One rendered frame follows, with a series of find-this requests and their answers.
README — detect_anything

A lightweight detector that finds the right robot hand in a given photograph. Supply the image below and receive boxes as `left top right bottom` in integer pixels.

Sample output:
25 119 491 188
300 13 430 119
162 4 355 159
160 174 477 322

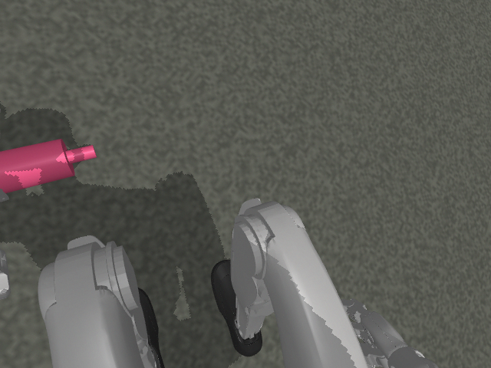
341 298 408 368

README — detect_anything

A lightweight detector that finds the left robot foot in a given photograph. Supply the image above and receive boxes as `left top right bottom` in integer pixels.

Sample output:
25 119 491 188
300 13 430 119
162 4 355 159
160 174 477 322
138 288 165 368

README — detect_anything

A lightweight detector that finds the right robot foot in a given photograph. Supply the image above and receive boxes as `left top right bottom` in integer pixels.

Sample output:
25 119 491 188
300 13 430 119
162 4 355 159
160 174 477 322
211 260 262 357

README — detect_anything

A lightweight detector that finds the bottle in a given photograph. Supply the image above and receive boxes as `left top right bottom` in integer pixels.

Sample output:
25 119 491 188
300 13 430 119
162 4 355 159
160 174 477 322
0 139 97 193

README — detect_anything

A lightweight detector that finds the right robot arm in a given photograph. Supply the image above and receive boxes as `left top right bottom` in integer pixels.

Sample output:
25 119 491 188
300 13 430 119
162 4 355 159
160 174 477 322
387 347 438 368

